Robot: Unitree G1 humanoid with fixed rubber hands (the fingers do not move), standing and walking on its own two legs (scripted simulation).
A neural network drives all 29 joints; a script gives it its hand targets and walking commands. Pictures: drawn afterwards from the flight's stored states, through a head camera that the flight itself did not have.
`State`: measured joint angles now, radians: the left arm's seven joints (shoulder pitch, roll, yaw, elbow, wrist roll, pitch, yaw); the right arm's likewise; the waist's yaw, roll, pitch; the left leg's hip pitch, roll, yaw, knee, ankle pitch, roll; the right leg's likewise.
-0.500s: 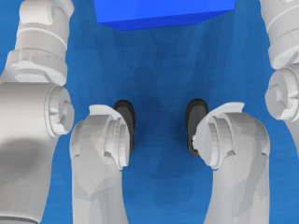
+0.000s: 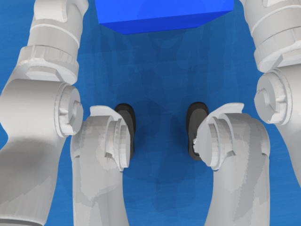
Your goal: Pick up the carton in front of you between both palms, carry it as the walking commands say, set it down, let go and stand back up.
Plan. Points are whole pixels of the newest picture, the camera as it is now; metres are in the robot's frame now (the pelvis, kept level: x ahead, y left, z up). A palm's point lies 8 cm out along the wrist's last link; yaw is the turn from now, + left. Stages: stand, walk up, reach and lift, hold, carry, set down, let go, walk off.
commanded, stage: reach and lift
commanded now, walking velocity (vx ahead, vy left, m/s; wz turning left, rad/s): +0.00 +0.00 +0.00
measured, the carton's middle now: out of the picture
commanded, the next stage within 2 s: none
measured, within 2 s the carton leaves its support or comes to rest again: leaves its support in 0.34 s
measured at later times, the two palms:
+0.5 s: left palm out of the picture +0.55 +0.16 -0.09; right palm out of the picture +0.56 -0.14 -0.10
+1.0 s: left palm out of the picture +0.50 +0.16 +0.08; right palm out of the picture +0.50 -0.14 +0.08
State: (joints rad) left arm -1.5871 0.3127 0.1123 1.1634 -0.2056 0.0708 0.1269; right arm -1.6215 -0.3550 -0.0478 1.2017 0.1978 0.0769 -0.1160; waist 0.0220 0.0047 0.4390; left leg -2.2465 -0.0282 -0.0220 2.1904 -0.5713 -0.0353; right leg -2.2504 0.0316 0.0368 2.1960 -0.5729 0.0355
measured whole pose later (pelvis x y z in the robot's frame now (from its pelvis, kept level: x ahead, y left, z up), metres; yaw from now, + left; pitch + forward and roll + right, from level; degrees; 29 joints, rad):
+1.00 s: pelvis +0.00 +0.00 +0.13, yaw -1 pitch +43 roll +0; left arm -1.11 0.01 0.53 0.65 0.25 0.44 0.03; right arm -1.13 -0.01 -0.49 0.69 -0.26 0.44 -0.03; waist 0.02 0.00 -0.14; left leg -2.00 -0.06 -0.06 1.71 -0.46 -0.05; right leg -2.01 0.06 0.06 1.71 -0.46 0.04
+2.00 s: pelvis +0.09 +0.00 +0.39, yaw -1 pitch +7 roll +0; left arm -0.33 -0.16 0.32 0.44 0.24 0.48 0.01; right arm -0.32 0.16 -0.30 0.44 -0.23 0.49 -0.01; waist 0.00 0.00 -0.11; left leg -0.48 -0.02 -0.07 0.65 -0.29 -0.02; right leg -0.49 0.02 0.07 0.66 -0.29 0.01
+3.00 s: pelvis +0.11 +0.00 +0.41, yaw -1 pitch -5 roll +0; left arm -0.25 -0.15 0.22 0.26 0.28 0.68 -0.01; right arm -0.24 0.15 -0.21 0.26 -0.27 0.69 0.01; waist 0.00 0.00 0.02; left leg -0.07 -0.01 -0.08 0.37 -0.20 -0.01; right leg -0.08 0.02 0.08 0.36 -0.20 0.01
